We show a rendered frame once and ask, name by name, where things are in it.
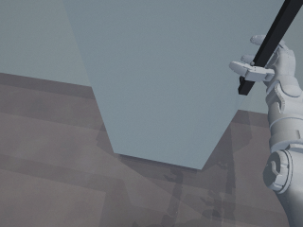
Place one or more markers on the handle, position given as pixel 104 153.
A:
pixel 276 32

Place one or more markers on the fridge door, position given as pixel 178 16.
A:
pixel 159 70

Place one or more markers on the robot right forearm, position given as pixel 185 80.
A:
pixel 285 114

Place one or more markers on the robot right upper arm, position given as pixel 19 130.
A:
pixel 284 175

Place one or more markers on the right robot hand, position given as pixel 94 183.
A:
pixel 281 64

